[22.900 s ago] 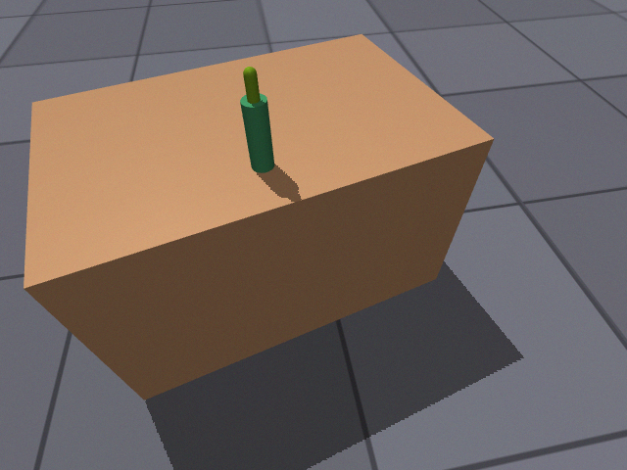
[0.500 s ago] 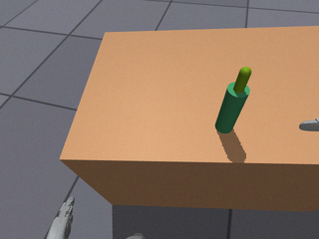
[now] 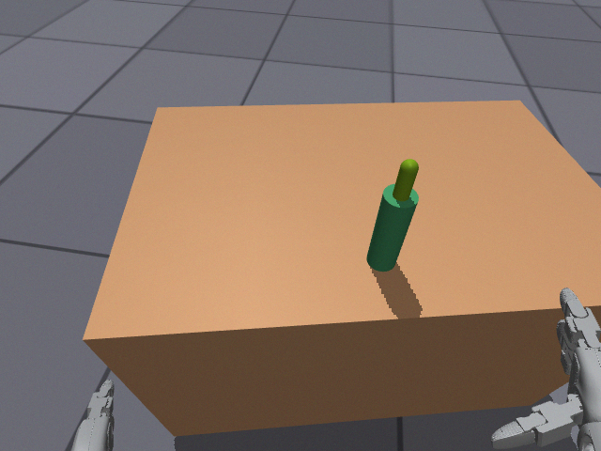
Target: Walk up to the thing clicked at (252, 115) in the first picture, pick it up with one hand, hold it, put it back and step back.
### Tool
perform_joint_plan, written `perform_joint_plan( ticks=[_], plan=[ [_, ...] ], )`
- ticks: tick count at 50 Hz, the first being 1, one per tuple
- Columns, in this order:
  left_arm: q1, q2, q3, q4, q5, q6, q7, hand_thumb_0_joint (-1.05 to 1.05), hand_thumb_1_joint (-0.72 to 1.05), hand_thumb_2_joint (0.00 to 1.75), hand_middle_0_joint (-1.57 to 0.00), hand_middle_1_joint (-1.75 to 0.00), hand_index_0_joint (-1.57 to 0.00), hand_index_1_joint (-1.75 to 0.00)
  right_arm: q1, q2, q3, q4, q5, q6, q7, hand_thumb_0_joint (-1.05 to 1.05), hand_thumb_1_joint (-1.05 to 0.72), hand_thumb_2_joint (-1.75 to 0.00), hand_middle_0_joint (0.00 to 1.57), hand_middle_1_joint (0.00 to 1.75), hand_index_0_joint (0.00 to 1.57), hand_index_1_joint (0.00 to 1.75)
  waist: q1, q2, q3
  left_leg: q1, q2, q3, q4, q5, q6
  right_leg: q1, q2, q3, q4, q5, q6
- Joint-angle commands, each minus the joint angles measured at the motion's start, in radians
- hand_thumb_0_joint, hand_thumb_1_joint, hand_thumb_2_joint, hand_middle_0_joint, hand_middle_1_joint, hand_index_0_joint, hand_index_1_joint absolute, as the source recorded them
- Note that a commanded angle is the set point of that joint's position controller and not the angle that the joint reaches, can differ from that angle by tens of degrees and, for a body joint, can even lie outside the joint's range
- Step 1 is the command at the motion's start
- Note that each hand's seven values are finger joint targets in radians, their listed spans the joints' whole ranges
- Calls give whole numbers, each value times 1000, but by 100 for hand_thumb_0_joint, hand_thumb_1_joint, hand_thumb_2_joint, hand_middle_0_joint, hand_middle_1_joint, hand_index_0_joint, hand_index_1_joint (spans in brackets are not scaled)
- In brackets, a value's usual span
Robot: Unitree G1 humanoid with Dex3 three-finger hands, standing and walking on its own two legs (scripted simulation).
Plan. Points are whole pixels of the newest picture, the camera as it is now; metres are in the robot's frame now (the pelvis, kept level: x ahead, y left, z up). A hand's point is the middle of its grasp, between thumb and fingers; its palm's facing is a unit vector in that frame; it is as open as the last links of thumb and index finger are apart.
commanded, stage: sink last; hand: right
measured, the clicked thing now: (394, 217) +0.48 -0.17 +0.02
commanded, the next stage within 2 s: home in 0.34 s
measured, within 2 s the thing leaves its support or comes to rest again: neither
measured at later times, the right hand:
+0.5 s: hand (529, 418) +0.15 -0.24 +0.04, palm faces +0.31 +0.89 -0.33, open 17.5 cm
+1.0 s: hand (436, 442) +0.16 -0.18 -0.09, palm faces +0.06 +0.98 -0.19, open 17.5 cm
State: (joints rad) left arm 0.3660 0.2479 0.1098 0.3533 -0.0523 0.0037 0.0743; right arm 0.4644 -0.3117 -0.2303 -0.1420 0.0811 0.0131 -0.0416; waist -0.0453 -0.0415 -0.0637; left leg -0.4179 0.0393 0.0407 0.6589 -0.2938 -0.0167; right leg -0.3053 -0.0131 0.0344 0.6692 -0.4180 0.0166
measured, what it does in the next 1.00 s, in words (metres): stands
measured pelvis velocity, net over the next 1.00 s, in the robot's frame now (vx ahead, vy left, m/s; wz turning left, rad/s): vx -0.02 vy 0.00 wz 0.01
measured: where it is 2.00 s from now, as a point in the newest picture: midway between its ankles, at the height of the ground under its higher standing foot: outside the picture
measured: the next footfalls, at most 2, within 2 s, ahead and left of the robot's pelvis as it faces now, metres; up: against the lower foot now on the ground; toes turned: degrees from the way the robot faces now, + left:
none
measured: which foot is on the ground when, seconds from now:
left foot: down 0.00-1.00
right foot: down 0.00-1.00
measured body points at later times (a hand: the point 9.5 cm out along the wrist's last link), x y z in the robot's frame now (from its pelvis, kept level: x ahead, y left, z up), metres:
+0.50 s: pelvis -0.03 +0.01 +0.00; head -0.03 +0.02 +0.45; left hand +0.13 +0.27 -0.06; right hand +0.13 -0.28 +0.06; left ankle +0.03 +0.13 -0.72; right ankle -0.04 -0.13 -0.72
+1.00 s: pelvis -0.02 +0.00 +0.00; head +0.00 -0.02 +0.44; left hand +0.14 +0.24 -0.07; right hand +0.15 -0.23 -0.07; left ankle +0.03 +0.13 -0.72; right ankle -0.04 -0.13 -0.72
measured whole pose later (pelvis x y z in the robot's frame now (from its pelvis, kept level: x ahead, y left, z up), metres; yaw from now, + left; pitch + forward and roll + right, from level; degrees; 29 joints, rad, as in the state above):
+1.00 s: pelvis -0.02 +0.00 +0.00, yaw +0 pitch +3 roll +0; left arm 0.28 0.19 0.00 0.47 -0.03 -0.10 0.09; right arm 0.30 -0.20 -0.01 0.38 0.02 -0.05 -0.05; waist 0.01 0.03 -0.01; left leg -0.47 0.04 0.03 0.69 -0.27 -0.02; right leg -0.37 -0.01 0.02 0.72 -0.41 0.02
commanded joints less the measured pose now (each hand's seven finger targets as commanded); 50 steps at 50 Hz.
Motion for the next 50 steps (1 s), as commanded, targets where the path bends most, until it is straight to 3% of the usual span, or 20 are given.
perform_joint_plan(
  ticks=[1, 2, 3, 9, 12, 14, 19, 23, 27, 30, 32, 34, 36, 37, 38, 42, 45, 47, 48, 50],
  plan=[
    [3, 92, 33, -169, 10, -65, 6, 0, -54, 7, -5, -5, -5, -6, 14, -140, -66, -309, -2, -75, -6, 0, 56, -5, 5, 6, 5, 6, 21, 0, -70, 132, -22, 38, -82, 164, 18, -76, 26, -66, -112, 253, -26],
    [-19, 65, 10, -180, 9, -69, 4, 0, -54, 6, -5, -5, -5, -5, -8, -161, -83, -381, -2, -84, -7, 0, 56, -5, 5, 6, 5, 6, 1, -28, -55, 127, -15, 29, -93, 125, 16, -91, 34, -70, -117, 208, -28],
    [0, 87, 38, -165, 10, -72, 11, 0, -54, 6, -5, -5, -5, -5, -54, -186, -104, -369, -2, -89, -12, 0, 56, -5, 5, 6, 5, 6, 35, -7, -26, 100, -14, 27, -102, 91, 11, -95, 33, -67, -121, 163, -34],
    [-50, 182, 153, -162, 20, -112, 41, 0, -54, 5, -5, -5, -5, -5, -46, -180, -155, -249, -3, -95, -22, 0, 57, -5, 5, 6, 5, 6, 48, 79, 51, 51, 0, 8, -156, -107, 0, -114, 33, -52, -133, 2, -44],
    [-38, 105, 79, -206, 21, -127, 28, 0, -53, 5, -5, -5, -5, -4, 19, -185, -185, -164, -9, -127, -20, 0, 57, -5, 5, 6, 5, 6, -2, 154, 29, 108, 20, -8, -181, -137, -5, -135, 46, -61, -113, 32, -42],
    [-39, 65, 34, -205, 21, -130, 19, 0, -55, 6, -5, -5, -5, -5, 15, -126, -112, -188, -12, -159, -10, 0, 56, -5, 5, 6, 5, 6, -8, 140, 32, 111, 23, -17, -174, -104, -1, -125, 42, -66, -111, 77, -33],
    [-62, 12, -39, -210, 21, -150, 4, 0, -57, 9, -6, -5, -4, -7, -32, -91, -76, -174, -19, -199, -2, 0, 55, -5, 5, 6, 5, 6, -8, 45, 29, 118, 3, 7, -144, -72, 6, -141, 40, -65, -148, 41, -31],
    [-40, 152, 104, -191, 25, -159, 22, 0, -49, 18, -12, -14, -12, -16, -12, -215, -203, -162, -19, -209, -21, 0, 59, -4, 5, 5, 5, 5, -6, -2, -41, 156, -4, 24, -131, -4, 10, -113, 41, -60, -155, 81, -28],
    [-31, 58, 18, -149, 25, -166, 15, 0, -17, 50, -13, -19, -13, -19, 28, -132, -106, -103, -23, -211, -21, 0, 58, -4, 5, 5, 5, 5, 1, -15, 26, 144, -12, 34, -129, 27, 16, -117, 33, -57, -159, 108, -23],
    [-163, -88, -143, -84, 28, -169, -4, 0, 7, 58, -14, -21, -15, -21, 6, -3, 42, 25, -37, -203, -2, 0, 57, -4, 5, 5, 5, 5, 4, 18, 102, 93, -14, 29, -141, -49, 14, -181, 32, -64, -154, 41, -29],
    [-248, -67, -140, -71, 32, -183, -5, 0, 23, 64, -15, -22, -15, -22, -58, 38, 113, 61, -42, -209, 9, 0, 58, -4, 5, 5, 5, 5, 19, 32, 96, 64, -17, 29, -130, -86, 14, -196, 30, -61, -154, -2, -31],
    [-153, -10, -100, -36, 37, -185, -1, 0, 39, 66, -16, -23, -16, -23, -56, 56, 143, 102, -50, -209, 13, 0, 57, -5, 5, 5, 5, 5, 51, 45, 50, 60, -29, 39, -116, -63, 14, -161, 24, -52, -157, 14, -30],
    [-80, 139, 37, -73, 38, -186, 21, 0, 52, 68, -16, -24, -16, -23, -35, -39, 69, 155, -55, -200, 5, 0, 57, -4, 5, 5, 5, 5, 77, 94, -50, 88, -27, 39, -103, 10, 7, -111, 25, -53, -133, 72, -32],
    [-71, 136, 33, -77, 38, -192, 19, 0, 55, 70, -16, -24, -17, -24, -26, -11, 95, 177, -57, -197, 8, 0, 57, -5, 5, 5, 5, 5, 78, 112, -75, 100, -28, 42, -88, 66, 6, -86, 22, -50, -125, 126, -30],
    [-37, 184, 77, -96, 37, -186, 24, 0, 62, 74, -17, -25, -17, -25, -34, -81, 40, 200, -64, -184, -2, 0, 55, -5, 5, 5, 5, 5, 80, 104, -120, 116, -26, 42, -77, 109, 7, -58, 21, -45, -119, 168, -26],
    [-100, 102, 10, -81, 35, -171, 23, 0, 88, 89, -20, -30, -20, -29, -217, -58, 79, 245, -68, -150, -22, 0, 57, -4, 5, 5, 5, 5, 64, 42, -106, 112, -18, 30, -60, 150, 16, -74, 17, -36, -104, 228, -16],
    [-190, -49, -138, -63, 34, -167, 10, 0, 89, 90, -20, -30, -20, -30, -272, 29, 172, 303, -68, -139, -23, 0, 58, -3, 5, 5, 5, 5, 33, -3, -66, 109, -17, 23, -52, 102, 24, -138, 9, -32, -104, 191, -7],
    [-231, -96, -179, -69, 31, -168, 5, 0, 89, 90, -20, -30, -20, -30, -208, 68, 217, 386, -70, -131, -22, 0, 59, -3, 5, 5, 5, 5, 26, -14, -45, 115, -14, 19, -60, 69, 25, -174, 16, -47, -101, 144, -10],
    [-202, -43, -134, -63, 33, -165, 9, 0, 89, 90, -20, -30, -20, -30, -231, 23, 196, 302, -68, -135, -25, 0, 57, -4, 5, 5, 5, 5, 22, -48, -90, 138, -11, 17, -66, 74, 26, -154, 21, -55, -103, 141, -9],
    [-183, -36, -145, -69, 35, -161, 4, 0, 89, 90, -20, -30, -20, -30, -227, -7, 191, 221, -66, -136, -31, 0, 54, -6, 5, 5, 5, 5, 8, -104, -138, 174, -15, 17, -61, 111, 31, -120, 19, -53, -113, 183, 2]
  ],
)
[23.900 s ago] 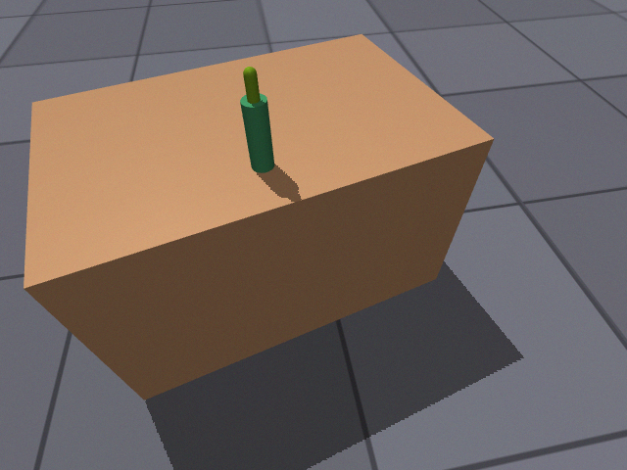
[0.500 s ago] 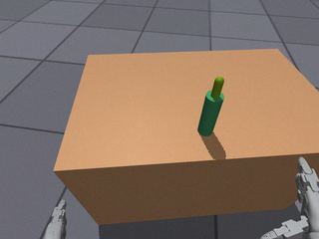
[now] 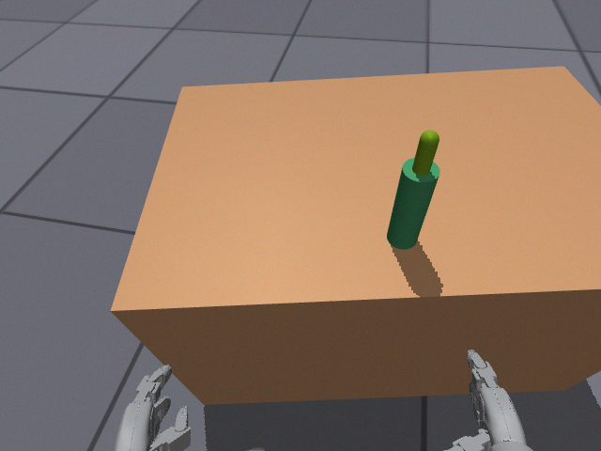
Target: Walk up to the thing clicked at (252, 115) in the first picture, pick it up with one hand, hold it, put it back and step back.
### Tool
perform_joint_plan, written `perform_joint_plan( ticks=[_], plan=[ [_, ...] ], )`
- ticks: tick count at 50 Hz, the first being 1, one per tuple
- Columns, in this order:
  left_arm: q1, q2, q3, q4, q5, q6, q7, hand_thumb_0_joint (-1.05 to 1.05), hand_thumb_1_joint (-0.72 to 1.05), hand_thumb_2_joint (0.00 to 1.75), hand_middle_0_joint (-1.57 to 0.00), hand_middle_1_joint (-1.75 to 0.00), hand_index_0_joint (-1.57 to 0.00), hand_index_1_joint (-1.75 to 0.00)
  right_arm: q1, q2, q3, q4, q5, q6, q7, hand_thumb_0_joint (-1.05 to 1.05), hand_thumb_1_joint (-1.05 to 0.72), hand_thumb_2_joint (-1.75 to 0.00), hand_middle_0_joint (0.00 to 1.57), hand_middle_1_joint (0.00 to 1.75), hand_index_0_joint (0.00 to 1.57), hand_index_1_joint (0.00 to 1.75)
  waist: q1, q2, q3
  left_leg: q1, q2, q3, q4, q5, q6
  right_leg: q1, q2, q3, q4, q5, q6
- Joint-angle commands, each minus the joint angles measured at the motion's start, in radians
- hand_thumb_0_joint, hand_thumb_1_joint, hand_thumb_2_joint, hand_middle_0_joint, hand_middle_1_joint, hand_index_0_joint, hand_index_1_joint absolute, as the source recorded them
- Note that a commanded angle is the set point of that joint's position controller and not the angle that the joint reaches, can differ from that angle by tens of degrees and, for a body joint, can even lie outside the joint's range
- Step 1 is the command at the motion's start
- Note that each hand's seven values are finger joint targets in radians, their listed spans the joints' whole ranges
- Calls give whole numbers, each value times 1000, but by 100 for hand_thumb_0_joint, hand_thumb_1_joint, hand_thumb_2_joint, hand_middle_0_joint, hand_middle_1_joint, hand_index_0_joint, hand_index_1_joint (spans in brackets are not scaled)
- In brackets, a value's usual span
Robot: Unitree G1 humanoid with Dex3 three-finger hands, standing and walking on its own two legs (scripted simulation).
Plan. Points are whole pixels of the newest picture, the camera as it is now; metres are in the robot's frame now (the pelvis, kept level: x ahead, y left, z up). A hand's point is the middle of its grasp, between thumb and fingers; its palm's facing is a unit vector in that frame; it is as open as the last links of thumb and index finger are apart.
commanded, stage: home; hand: right
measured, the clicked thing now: (414, 193) +0.50 -0.17 +0.02
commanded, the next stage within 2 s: none
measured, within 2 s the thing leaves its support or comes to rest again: neither
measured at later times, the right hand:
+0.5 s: hand (490, 450) +0.15 -0.23 -0.12, palm faces -0.04 +0.94 -0.35, open 17.4 cm
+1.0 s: hand out of the picture +0.04 -0.25 -0.12, palm faces -0.04 +0.93 -0.38, open 17.4 cm
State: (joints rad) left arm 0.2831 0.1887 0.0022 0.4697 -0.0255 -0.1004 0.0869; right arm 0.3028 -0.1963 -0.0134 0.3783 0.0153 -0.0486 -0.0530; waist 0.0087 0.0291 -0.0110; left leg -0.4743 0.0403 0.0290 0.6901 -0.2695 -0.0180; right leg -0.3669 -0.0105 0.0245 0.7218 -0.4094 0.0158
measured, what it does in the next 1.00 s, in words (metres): stands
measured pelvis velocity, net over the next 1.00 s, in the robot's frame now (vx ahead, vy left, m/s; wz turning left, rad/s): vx -0.02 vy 0.01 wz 0.01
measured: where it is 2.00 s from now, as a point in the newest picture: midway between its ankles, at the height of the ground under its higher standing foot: outside the picture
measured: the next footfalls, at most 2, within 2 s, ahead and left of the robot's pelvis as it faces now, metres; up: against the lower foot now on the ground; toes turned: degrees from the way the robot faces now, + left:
none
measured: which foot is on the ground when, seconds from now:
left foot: down 0.00-1.00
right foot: down 0.00-1.00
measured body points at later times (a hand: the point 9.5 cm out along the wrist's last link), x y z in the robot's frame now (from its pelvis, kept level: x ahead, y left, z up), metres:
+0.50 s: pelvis +0.02 -0.01 +0.00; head +0.02 +0.00 +0.45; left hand +0.14 +0.27 -0.11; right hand +0.15 -0.28 -0.09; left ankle +0.05 +0.13 -0.72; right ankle -0.02 -0.13 -0.72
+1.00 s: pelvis -0.02 +0.01 +0.02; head -0.03 +0.03 +0.47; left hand +0.02 +0.31 -0.12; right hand +0.04 -0.29 -0.10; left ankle +0.05 +0.13 -0.72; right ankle -0.02 -0.13 -0.72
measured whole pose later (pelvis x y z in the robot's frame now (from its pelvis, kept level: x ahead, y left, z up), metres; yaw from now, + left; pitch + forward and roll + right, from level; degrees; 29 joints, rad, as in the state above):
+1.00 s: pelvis -0.02 +0.01 +0.02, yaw +0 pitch -4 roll -1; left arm 0.23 0.36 0.00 1.06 0.02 0.01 -0.02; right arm 0.19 -0.35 0.02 1.07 -0.02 0.00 0.01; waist 0.00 -0.02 0.03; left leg -0.24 0.05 0.02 0.46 -0.14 -0.01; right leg -0.11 0.00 0.01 0.43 -0.25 0.02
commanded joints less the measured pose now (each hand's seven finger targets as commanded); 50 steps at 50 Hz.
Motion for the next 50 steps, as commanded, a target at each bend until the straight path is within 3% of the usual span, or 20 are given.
perform_joint_plan(
  ticks=[1, 2, 3, 4, 7, 8, 9, 13, 15, 16, 18, 20, 24, 27, 30, 38, 39, 45, 49, 50],
  plan=[
    [-55, 79, 10, -171, 12, -50, -5, 0, 89, 90, -20, -30, -20, -30, 39, -145, -52, -222, -2, -62, -25, 0, 55, -6, 5, 5, 5, 5, -41, -161, -182, 241, -20, 35, -92, 133, 34, -51, 16, -50, -160, 236, 7],
    [-25, 111, 40, -144, 12, -44, -8, 0, 89, 90, -20, -30, -20, -30, 72, -139, -42, -186, 2, -50, -23, 0, 56, -5, 5, 5, 5, 5, -33, -139, -150, 230, -28, 45, -90, 154, 31, -57, 8, -42, -161, 272, 11],
    [-44, 183, 65, -34, 17, -39, -12, 0, 89, 90, -20, -30, -20, -30, 248, -129, -125, -89, 1, -32, -46, 0, 58, -3, 5, 5, 5, 5, -48, -98, -83, 225, -42, 49, -83, 146, 31, -89, 3, -33, -146, 269, 9],
    [-66, 156, 44, -71, 14, -35, -13, 0, 89, 90, -20, -30, -20, -30, 149, -82, -34, -169, -2, -29, -37, 0, 57, -4, 5, 5, 5, 5, -10, -73, -102, 223, -43, 48, -84, 164, 29, -74, 1, -35, -140, 279, 6],
    [-104, 131, 29, -60, 10, -26, -12, 0, 90, 90, -20, -30, -20, -30, 42, -97, -40, -201, 0, -23, -40, 0, 51, -8, 6, 6, 6, 6, -4, -28, -71, 195, -38, 48, -98, 145, 21, -92, 6, -42, -132, 231, -10],
    [-100, 134, 33, -46, 10, -23, -11, 0, 90, 90, -20, -30, -20, -30, -10, -66, -11, -172, 1, -19, -38, 0, 53, -7, 5, 6, 5, 6, 21, 8, -51, 157, -42, 48, -97, 111, 19, -105, 2, -36, -134, 195, -15],
    [-103, 136, 34, -42, 9, -24, -9, 0, 90, 90, -20, -30, -20, -30, -11, -76, -22, -186, 1, -23, -40, 0, 53, -6, 5, 5, 5, 5, 12, 3, -51, 144, -39, 46, -95, 84, 19, -103, 3, -36, -134, 163, -19],
    [-109, 134, 34, -45, 10, -28, -1, 0, 90, 90, -20, -30, -20, -30, -61, -109, -40, -287, -1, -28, -51, 0, 55, -5, 5, 5, 5, 5, 12, -15, -149, 172, -35, 39, -72, 130, 20, -47, 6, -36, -112, 208, -21],
    [-98, 142, 40, -27, 12, -31, 3, 0, 90, 90, -20, -30, -20, -30, -20, -84, -19, -251, -3, -12, -55, 0, 57, -4, 5, 5, 5, 5, 14, -29, -183, 186, -35, 39, -50, 188, 22, -31, 6, -34, -93, 273, -12],
    [-45, 314, 72, 140, 100, 9, -25, 0, 90, 90, -20, -30, -20, -30, -4, -292, -81, 31, -90, -15, -19, 0, 54, -6, 5, 5, 5, 5, -5, -89, -215, 252, 56, -62, 28, 342, 68, 49, -73, 44, -74, 491, -50],
    [-54, 309, 75, 155, 98, 41, -42, 0, 90, 90, -20, -30, -20, -30, 10, -294, -80, 70, -85, -9, 2, 0, 55, -5, 5, 5, 5, 5, 0, -83, -242, 234, 58, -56, 27, 411, 94, 104, -76, 51, -47, 573, -61],
    [-67, 286, 67, 172, 77, 46, -53, 0, 90, 90, -20, -30, -20, -30, -2, -259, -60, 112, -69, -16, 16, 0, 55, -5, 5, 5, 5, 5, 3, -71, -184, 230, 55, -58, 8, 372, 87, 76, -70, 48, -78, 489, -54],
    [-104, 306, 60, 228, 68, 56, -69, 0, 90, 90, -20, -30, -20, -30, -77, -277, -44, 221, -53, -12, 33, 0, 53, -7, 5, 6, 5, 6, -5, -38, -62, 213, 49, -59, -41, 227, 76, 8, -70, 81, -173, 287, -56],
    [-113, 320, 63, 273, 64, 62, -71, 0, 90, 90, -20, -30, -20, -30, -86, -305, -42, 300, -52, -9, 34, 0, 54, -6, 5, 5, 5, 5, -7, -39, -43, 233, 59, -74, -65, 276, 75, 39, -66, 77, -189, 310, -57],
    [-120, 334, 61, 317, 61, 71, -75, 0, 90, 90, -20, -30, -20, -30, -110, -328, -41, 366, -48, -3, 33, 0, 54, -6, 5, 5, 5, 5, -9, -33, 7, 252, 68, -94, -133, 199, 74, 26, -61, 89, -247, 180, -62],
    [-117, 360, 49, 438, 51, 81, -80, 0, 90, 90, -20, -30, -20, -30, -143, -364, -23, 520, -40, 1, 31, 0, 54, -6, 5, 5, 5, 5, -9, -26, 0, 325, 79, -111, -242, 187, 57, 123, -68, 90, -343, 198, -53],
    [-106, 361, 44, 456, 52, 85, -80, 0, 90, 90, -20, -30, -20, -30, -154, -368, -21, 537, -37, 6, 32, 0, 55, -5, 5, 5, 5, 5, -4, -24, 44, 296, 83, -125, -273, 101, 55, 110, -67, 87, -373, 131, -53],
    [-85, 369, 39, 522, 49, 90, -89, 0, 90, 90, -20, -30, -20, -30, -183, -395, -20, 598, -35, 13, 35, 0, 55, -5, 5, 5, 5, 5, 1, 32, 105, 251, 95, -171, -403, -162, 48, 120, -52, 68, -403, 52, -44],
    [-85, 376, 39, 550, 54, 85, -90, 0, 90, 90, -20, -30, -20, -30, -177, -388, -19, 627, -34, 22, 40, 0, 56, -5, 5, 5, 5, 5, -11, -1, 102, 243, 80, -158, -397, -182, 47, 114, -64, 85, -444, -10, -43],
    [-94, 384, 41, 549, 54, 81, -88, 0, 90, 90, -20, -30, -20, -30, -173, -386, -20, 632, -31, 21, 42, 0, 56, -4, 5, 5, 5, 5, -13, -17, 73, 269, 74, -147, -376, -135, 48, 125, -76, 98, -456, 4, -45]
  ],
)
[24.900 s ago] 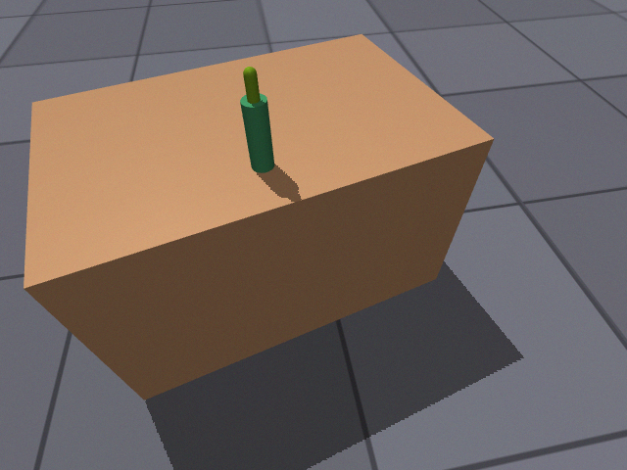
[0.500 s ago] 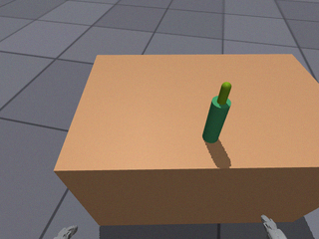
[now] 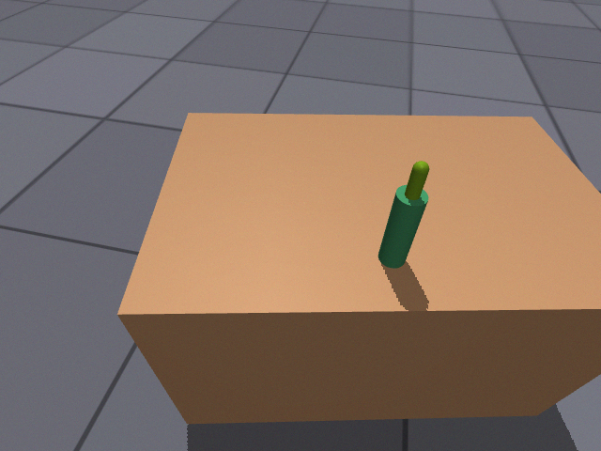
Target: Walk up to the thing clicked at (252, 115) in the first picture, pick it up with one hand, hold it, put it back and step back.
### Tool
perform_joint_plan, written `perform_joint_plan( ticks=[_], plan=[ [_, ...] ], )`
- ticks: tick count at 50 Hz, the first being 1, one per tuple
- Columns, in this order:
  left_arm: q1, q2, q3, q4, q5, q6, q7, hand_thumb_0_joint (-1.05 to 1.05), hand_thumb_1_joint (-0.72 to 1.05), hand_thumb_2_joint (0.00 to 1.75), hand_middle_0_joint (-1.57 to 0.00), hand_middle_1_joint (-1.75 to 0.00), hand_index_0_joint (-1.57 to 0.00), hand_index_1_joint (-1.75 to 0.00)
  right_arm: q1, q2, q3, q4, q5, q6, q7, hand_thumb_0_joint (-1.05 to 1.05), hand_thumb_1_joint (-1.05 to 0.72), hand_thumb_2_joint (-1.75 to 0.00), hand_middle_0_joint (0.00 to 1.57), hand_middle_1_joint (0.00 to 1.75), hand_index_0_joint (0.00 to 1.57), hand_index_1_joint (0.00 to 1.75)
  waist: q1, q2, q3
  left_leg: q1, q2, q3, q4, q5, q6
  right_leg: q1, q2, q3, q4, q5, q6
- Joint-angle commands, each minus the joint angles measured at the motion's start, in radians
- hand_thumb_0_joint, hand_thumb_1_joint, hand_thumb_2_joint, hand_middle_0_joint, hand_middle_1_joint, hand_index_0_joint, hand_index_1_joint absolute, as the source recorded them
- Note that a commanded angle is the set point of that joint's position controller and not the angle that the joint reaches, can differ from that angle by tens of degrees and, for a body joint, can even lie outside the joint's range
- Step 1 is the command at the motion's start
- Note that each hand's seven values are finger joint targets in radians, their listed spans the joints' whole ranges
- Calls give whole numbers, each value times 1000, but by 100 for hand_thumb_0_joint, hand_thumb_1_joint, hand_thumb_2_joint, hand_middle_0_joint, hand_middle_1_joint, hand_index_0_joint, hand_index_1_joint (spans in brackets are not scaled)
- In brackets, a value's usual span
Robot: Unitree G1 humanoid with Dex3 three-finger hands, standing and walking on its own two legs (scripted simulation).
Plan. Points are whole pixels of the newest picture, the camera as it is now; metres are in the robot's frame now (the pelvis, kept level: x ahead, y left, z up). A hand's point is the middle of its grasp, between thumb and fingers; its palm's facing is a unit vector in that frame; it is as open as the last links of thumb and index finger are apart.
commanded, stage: home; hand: right
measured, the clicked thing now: (405, 216) +0.52 -0.18 +0.00
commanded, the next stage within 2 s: stand in 1.32 s
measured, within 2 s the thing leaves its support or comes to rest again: neither
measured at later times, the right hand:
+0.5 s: hand out of the picture +0.08 -0.26 -0.15, palm faces -0.02 +0.94 -0.35, open 17.5 cm
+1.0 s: hand out of the picture +0.11 -0.26 -0.15, palm faces -0.01 +0.93 -0.36, open 17.5 cm
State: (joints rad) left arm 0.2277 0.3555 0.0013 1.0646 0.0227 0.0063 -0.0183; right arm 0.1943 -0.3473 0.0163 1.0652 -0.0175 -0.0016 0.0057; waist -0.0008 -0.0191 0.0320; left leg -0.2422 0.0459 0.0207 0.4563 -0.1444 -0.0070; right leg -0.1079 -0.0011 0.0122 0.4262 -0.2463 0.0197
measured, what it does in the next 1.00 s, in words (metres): stands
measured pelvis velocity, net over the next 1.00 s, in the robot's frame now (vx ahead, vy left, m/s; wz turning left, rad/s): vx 0.04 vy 0.00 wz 0.01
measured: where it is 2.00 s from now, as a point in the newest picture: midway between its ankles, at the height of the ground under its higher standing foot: outside the picture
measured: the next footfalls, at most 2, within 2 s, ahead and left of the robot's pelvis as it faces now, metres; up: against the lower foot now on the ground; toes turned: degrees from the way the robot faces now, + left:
none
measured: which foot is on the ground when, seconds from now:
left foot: down 0.00-1.00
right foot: down 0.00-1.00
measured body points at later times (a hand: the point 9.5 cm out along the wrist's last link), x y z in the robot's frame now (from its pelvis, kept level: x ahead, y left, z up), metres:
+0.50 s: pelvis +0.01 +0.00 +0.00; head +0.01 +0.01 +0.45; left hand +0.05 +0.30 -0.14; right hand +0.08 -0.31 -0.12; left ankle +0.07 +0.12 -0.74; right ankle +0.00 -0.14 -0.74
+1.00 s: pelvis +0.04 +0.00 +0.01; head +0.04 +0.00 +0.46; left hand +0.11 +0.29 -0.13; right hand +0.11 -0.31 -0.12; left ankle +0.07 +0.12 -0.74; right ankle +0.00 -0.14 -0.74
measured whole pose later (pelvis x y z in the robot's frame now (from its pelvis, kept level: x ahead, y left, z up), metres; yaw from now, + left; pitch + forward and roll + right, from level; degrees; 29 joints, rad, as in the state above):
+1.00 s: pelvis +0.04 +0.00 +0.01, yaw +0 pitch -3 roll +0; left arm 0.13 0.35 0.01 1.11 0.01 0.00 0.00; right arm 0.10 -0.35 0.01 1.14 -0.01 0.00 0.00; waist -0.01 -0.01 0.04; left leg -0.17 0.03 0.01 0.38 -0.15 -0.01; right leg -0.03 -0.01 0.01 0.32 -0.24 0.02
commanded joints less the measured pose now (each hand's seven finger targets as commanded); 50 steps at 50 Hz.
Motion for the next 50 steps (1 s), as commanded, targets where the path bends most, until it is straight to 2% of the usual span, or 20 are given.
perform_joint_plan(
  ticks=[1, 4, 6, 7, 9, 14, 16, 19, 25, 29, 31, 36, 37, 40, 42, 44, 45, 46, 49, 50],
  plan=[
    [-43, 214, 40, -42, 4, -26, 16, 0, 90, 90, -20, -30, -20, -30, -62, -234, -49, -46, 3, -26, -16, 0, 57, -4, 5, 5, 5, 5, -8, 28, 37, 52, 68, -138, -139, -247, 37, -155, -87, 109, -167, -166, -49],
    [-39, 208, 39, -31, 2, -21, 16, 0, 90, 90, -20, -30, -20, -30, -64, -233, -50, -36, 2, -25, -17, 0, 57, -4, 5, 5, 5, 5, -8, 41, 47, 41, 76, -158, -170, -308, 34, -173, -74, 94, -152, -191, -49],
    [-31, 196, 36, -25, -1, -22, 15, 0, 90, 90, -20, -30, -20, -30, -72, -240, -51, -29, 1, -26, -17, 0, 56, -4, 5, 5, 5, 5, -1, 71, 23, 47, 86, -166, -181, -305, 39, -147, -72, 87, -141, -137, -49],
    [-29, 195, 35, -19, -1, -22, 15, 0, 90, 90, -20, -30, -20, -30, -74, -237, -50, -26, 2, -24, -17, 0, 56, -4, 5, 5, 5, 5, -2, 64, 40, 22, 81, -168, -188, -318, 37, -146, -69, 83, -139, -143, -45],
    [-35, 199, 38, -14, -1, -23, 16, 0, 90, 90, -20, -30, -20, -30, -77, -237, -52, -23, 2, -22, -18, 0, 58, -3, 5, 5, 5, 5, -2, 45, 29, 23, 81, -166, -183, -305, 39, -137, -76, 91, -140, -144, -47],
    [-41, 203, 36, -2, -7, -28, 20, 0, 90, 90, -20, -30, -20, -30, -75, -226, -47, -5, 7, -28, -17, 0, 58, -4, 5, 5, 5, 5, -6, 29, -11, 81, 80, -146, -156, -134, 36, -99, -97, 100, -140, -28, -48],
    [-47, 200, 34, 4, -7, -27, 22, 0, 90, 90, -20, -30, -20, -30, -84, -232, -48, -1, 6, -28, -17, 0, 58, -3, 5, 5, 5, 5, -5, 23, 8, 74, 81, -146, -154, -130, 38, -105, -97, 95, -146, -29, -45],
    [-36, 202, 34, 11, -5, -24, 22, 0, 90, 90, -20, -30, -20, -30, -95, -237, -49, 3, 9, -23, -17, 0, 57, -4, 5, 5, 5, 5, -5, 33, 38, 64, 82, -155, -172, -190, 37, -125, -89, 85, -148, -61, -44],
    [-63, 200, 35, 8, -7, -29, 27, 0, 90, 90, -20, -30, -20, -30, -99, -224, -45, 7, 10, -25, -16, 0, 58, -3, 5, 5, 5, 5, -9, 13, -6, 102, 76, -130, -133, -27, 39, -81, -110, 94, -157, 26, -41],
    [-80, 201, 37, 8, -7, -29, 28, 0, 90, 90, -20, -30, -20, -30, -106, -220, -44, 13, 11, -27, -17, 0, 59, -3, 5, 4, 5, 4, -10, 12, 0, 113, 78, -128, -135, 20, 33, -74, -111, 86, -158, 50, -33],
    [-88, 205, 40, 5, -8, -31, 29, 0, 90, 90, -20, -30, -20, -30, -108, -224, -47, 15, 11, -25, -18, 0, 57, -4, 5, 5, 5, 5, -8, 8, -24, 130, 80, -120, -121, 77, 35, -47, -116, 89, -160, 99, -31],
    [-96, 202, 43, 2, -9, -29, 29, 0, 90, 90, -20, -30, -20, -30, -110, -223, -45, 17, 10, -27, -20, 0, 58, -3, 5, 5, 5, 5, -6, 29, -47, 135, 79, -112, -119, 130, 32, -9, -117, 81, -152, 151, -27],
    [-100, 203, 43, 0, -11, -28, 29, 0, 90, 90, -20, -30, -20, -30, -117, -222, -44, 17, 11, -29, -21, 0, 58, -3, 5, 5, 5, 5, -4, 30, -54, 145, 83, -112, -114, 176, 31, -3, -120, 79, -147, 185, -27],
    [-100, 199, 43, 1, -9, -28, 30, 0, 90, 90, -20, -30, -20, -30, -116, -224, -44, 19, 10, -29, -23, 0, 57, -4, 5, 5, 5, 5, -3, 30, -67, 159, 83, -110, -111, 199, 32, 5, -119, 71, -145, 205, -23],
    [-110, 199, 43, -2, -11, -28, 32, 0, 90, 90, -20, -30, -20, -30, -121, -219, -43, 20, 12, -30, -24, 0, 57, -4, 5, 5, 5, 5, -4, 24, -69, 165, 88, -110, -104, 260, 31, 13, -121, 63, -138, 252, -21],
    [-117, 201, 43, -4, -8, -26, 33, 0, 90, 90, -20, -30, -20, -30, -122, -218, -45, 22, 10, -28, -25, 0, 57, -4, 5, 5, 5, 5, -5, 6, -66, 167, 86, -105, -102, 261, 31, 11, -123, 60, -144, 262, -20],
    [-118, 201, 43, -5, -9, -25, 33, 0, 90, 90, -20, -30, -20, -30, -116, -221, -45, 23, 10, -26, -25, 0, 57, -4, 5, 5, 5, 5, -6, 9, -58, 162, 85, -105, -111, 230, 30, 9, -122, 63, -152, 223, -22],
    [-116, 197, 42, -6, -9, -25, 33, 0, 90, 90, -20, -30, -20, -30, -127, -224, -47, 22, 9, -27, -25, 0, 57, -4, 5, 5, 5, 5, -3, 14, -66, 174, 87, -104, -101, 256, 31, 12, -123, 58, -149, 258, -21],
    [-121, 197, 43, -7, -10, -25, 34, 0, 90, 90, -20, -30, -20, -30, -127, -226, -49, 23, 9, -26, -25, 0, 55, -5, 5, 5, 5, 5, -4, 17, -65, 175, 85, -103, -107, 240, 30, 15, -125, 61, -157, 235, -22],
    [-123, 197, 42, -5, -9, -24, 33, 0, 90, 90, -20, -30, -20, -30, -122, -221, -46, 23, 10, -25, -24, 0, 57, -4, 5, 5, 5, 5, -8, 20, -49, 155, 83, -105, -122, 200, 28, 12, -123, 61, -163, 193, -22]
  ],
)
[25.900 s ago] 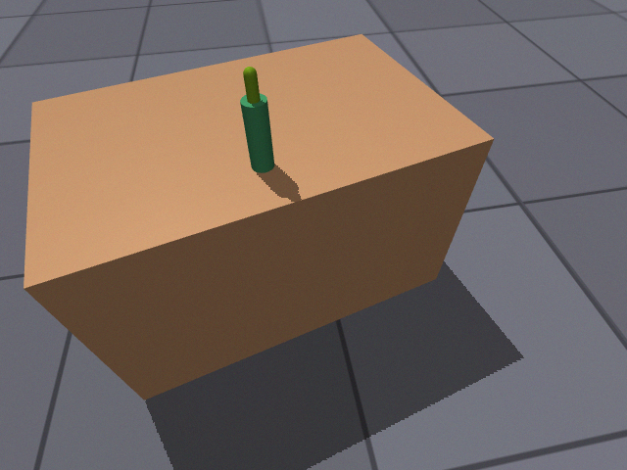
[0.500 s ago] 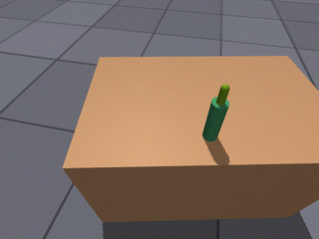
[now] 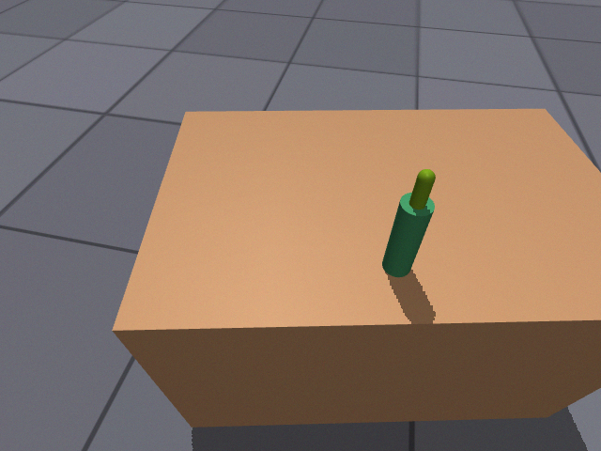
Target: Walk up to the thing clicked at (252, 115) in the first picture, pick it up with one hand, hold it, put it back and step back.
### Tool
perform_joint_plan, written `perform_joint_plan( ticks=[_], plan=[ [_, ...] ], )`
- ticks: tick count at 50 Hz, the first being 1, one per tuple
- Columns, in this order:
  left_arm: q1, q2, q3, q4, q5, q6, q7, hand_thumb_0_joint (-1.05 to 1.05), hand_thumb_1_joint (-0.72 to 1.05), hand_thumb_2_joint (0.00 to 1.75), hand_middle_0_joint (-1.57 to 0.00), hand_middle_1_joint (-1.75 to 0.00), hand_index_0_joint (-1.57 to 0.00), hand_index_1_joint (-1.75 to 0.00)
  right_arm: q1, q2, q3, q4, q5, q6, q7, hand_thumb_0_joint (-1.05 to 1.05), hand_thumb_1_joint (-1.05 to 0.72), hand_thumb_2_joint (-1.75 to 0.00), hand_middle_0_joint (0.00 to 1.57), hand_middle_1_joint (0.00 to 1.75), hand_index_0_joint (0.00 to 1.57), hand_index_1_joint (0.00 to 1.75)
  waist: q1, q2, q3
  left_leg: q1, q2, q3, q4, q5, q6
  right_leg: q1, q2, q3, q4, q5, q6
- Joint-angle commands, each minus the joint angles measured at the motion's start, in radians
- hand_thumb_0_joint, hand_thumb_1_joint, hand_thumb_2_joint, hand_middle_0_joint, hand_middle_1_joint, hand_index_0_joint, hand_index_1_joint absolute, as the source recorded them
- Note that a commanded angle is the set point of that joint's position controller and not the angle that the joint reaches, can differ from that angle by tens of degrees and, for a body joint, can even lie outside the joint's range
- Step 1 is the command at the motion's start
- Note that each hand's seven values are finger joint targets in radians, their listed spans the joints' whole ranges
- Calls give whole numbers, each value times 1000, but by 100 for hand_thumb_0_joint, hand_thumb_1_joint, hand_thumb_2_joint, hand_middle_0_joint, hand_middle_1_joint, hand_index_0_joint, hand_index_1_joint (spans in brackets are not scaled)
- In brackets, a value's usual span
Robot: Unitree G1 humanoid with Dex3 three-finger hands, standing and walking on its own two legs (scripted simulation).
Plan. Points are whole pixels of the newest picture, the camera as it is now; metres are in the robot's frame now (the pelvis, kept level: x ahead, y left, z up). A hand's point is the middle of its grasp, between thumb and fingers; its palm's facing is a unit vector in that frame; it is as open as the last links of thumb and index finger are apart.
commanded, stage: home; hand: right
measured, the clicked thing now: (410, 225) +0.48 -0.18 -0.01
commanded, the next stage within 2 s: stand in 0.32 s
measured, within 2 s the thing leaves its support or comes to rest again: neither
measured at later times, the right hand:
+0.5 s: hand out of the picture +0.06 -0.25 -0.15, palm faces -0.01 +0.94 -0.35, open 17.2 cm
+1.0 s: hand out of the picture +0.08 -0.25 -0.15, palm faces -0.03 +0.94 -0.35, open 7.8 cm
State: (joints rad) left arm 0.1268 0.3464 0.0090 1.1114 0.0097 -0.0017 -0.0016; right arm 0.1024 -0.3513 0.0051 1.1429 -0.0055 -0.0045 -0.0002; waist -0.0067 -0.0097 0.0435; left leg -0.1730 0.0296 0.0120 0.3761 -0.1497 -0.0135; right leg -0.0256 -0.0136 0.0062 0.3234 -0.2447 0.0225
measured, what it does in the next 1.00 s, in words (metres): stands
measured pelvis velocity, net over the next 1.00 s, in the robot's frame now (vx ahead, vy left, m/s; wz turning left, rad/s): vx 0.01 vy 0.00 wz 0.02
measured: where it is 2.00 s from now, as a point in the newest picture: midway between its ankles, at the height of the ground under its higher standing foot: outside the picture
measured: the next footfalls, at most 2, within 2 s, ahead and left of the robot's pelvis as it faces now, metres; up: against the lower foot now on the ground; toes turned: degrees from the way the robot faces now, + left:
none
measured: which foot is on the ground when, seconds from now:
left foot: down 0.00-1.00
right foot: down 0.00-1.00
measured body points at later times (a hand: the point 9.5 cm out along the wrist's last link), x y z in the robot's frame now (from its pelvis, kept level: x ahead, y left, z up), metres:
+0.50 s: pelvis +0.00 +0.00 +0.00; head +0.00 +0.01 +0.45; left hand +0.05 +0.30 -0.14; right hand +0.06 -0.30 -0.13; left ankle +0.04 +0.13 -0.75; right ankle -0.04 -0.13 -0.75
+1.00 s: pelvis +0.01 +0.00 +0.00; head +0.01 +0.01 +0.45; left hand +0.07 +0.30 -0.14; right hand +0.09 -0.30 -0.13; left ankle +0.04 +0.13 -0.75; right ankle -0.04 -0.13 -0.75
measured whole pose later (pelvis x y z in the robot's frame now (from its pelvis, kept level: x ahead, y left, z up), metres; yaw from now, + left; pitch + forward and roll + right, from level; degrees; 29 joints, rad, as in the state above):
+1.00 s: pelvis +0.01 +0.00 +0.00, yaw +1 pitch -2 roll +0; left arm 0.15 0.35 0.01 1.10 0.01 0.00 0.00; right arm 0.11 -0.35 0.00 1.14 0.00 0.00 0.01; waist 0.00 -0.01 0.05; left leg -0.17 0.02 0.00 0.36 -0.15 -0.01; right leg -0.02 -0.02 -0.01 0.31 -0.25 0.02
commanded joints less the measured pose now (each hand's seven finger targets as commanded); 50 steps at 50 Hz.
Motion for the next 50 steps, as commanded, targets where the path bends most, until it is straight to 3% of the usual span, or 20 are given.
perform_joint_plan(
  ticks=[1, 3, 5, 7, 11, 12, 15, 21, 23, 24, 31, 33, 39, 50],
  plan=[
    [-23, 210, 37, -54, 4, -16, 16, 0, 90, 90, -20, -30, -20, -30, -39, -221, -38, -55, -3, -22, -18, 0, 57, -4, 5, 5, 5, 5, 1, 16, -58, 93, 99, -97, -42, 204, 34, -72, -111, 68, -64, 197, -26],
    [-25, 211, 39, -55, 7, -15, 16, 0, 90, 90, -20, -30, -20, -30, -41, -220, -40, -56, -3, -22, -19, 0, 56, -5, 5, 5, 5, 5, 0, 17, -41, 87, 94, -101, -58, 136, 30, -93, -107, 66, -69, 132, -29],
    [-24, 209, 36, -55, 6, -17, 16, 0, 90, 90, -20, -30, -20, -30, -44, -222, -43, -55, -4, -22, -17, 0, 56, -5, 5, 5, 5, 5, 3, 6, -48, 91, 101, -105, -50, 174, 37, -84, -112, 62, -68, 153, -31],
    [-32, 212, 38, -56, 5, -16, 14, 0, 90, 90, -20, -30, -20, -30, -35, -213, -42, -53, -5, -22, -15, 0, 57, -4, 5, 5, 5, 5, -5, 4, -20, 66, 94, -105, -75, 98, 31, -103, -106, 65, -80, 79, -32],
    [-22, 210, 36, -55, 7, -18, 14, 0, 90, 90, -20, -30, -20, -30, -42, -217, -46, -53, -4, -22, -13, 0, 56, -4, 5, 5, 5, 5, 1, 8, -25, 66, 98, -115, -71, 102, 35, -97, -109, 63, -81, 74, -35],
    [-21, 206, 36, -54, 8, -18, 14, 0, 90, 90, -20, -30, -20, -30, -41, -221, -47, -54, -3, -20, -13, 0, 56, -5, 5, 5, 5, 5, -2, 1, -21, 60, 92, -114, -77, 65, 36, -101, -110, 65, -91, 59, -34],
    [-19, 211, 35, -59, 5, -21, 13, 0, 90, 90, -20, -30, -20, -30, -46, -215, -47, -58, -3, -25, -11, 0, 55, -5, 5, 5, 5, 5, -1, 8, -51, 97, 97, -111, -65, 140, 37, -97, -115, 67, -79, 116, -38],
    [-12, 211, 36, -56, 5, -18, 12, 0, 90, 90, -20, -30, -20, -30, -33, -221, -47, -49, -3, -20, -11, 0, 54, -6, 5, 5, 5, 5, -3, 23, -12, 61, 91, -121, -92, 27, 35, -111, -107, 63, -88, 28, -38],
    [-6, 212, 37, -57, 7, -19, 12, 0, 90, 90, -20, -30, -20, -30, -37, -218, -50, -54, -4, -19, -10, 0, 38, -22, 20, 21, 20, 21, -2, 15, -27, 70, 90, -119, -83, 25, 38, -108, -111, 66, -88, 32, -41],
    [-8, 215, 38, -56, 7, -18, 11, 0, 90, 90, -20, -30, -20, -30, -31, -217, -49, -53, -3, -20, -10, 0, 30, -30, 20, 29, 20, 29, -5, 17, -22, 62, 88, -122, -90, 20, 36, -109, -109, 64, -87, 32, -40],
    [6, 214, 37, -59, 4, -21, 12, 0, 90, 90, -20, -30, -20, -30, -22, -215, -46, -54, -2, -22, -11, 0, -26, -86, 20, 30, 20, 30, -1, 16, -60, 87, 93, -117, -61, 127, 39, -79, -116, 64, -78, 112, -37],
    [7, 210, 36, -60, 1, -21, 13, 0, 90, 90, -20, -30, -20, -30, -26, -214, -45, -55, -2, -24, -12, 0, -42, -90, 20, 30, 20, 30, 2, 13, -61, 90, 95, -115, -54, 174, 39, -72, -118, 60, -73, 141, -35],
    [2, 214, 36, -62, 2, -21, 14, 0, 90, 90, -20, -30, -20, -30, -24, -215, -44, -55, -1, -20, -10, 0, -90, -90, 20, 30, 20, 30, -3, 5, -35, 79, 92, -117, -59, 134, 37, -89, -120, 62, -88, 106, -35],
    [0, 213, 41, -66, 2, -20, 15, 0, 90, 90, -20, -30, -20, -30, -32, -209, -43, -62, -1, -23, -14, 0, -90, -90, 20, 30, 20, 30, 4, 3, -57, 89, 98, -119, -46, 226, 39, -58, -120, 49, -67, 179, -31]
  ],
)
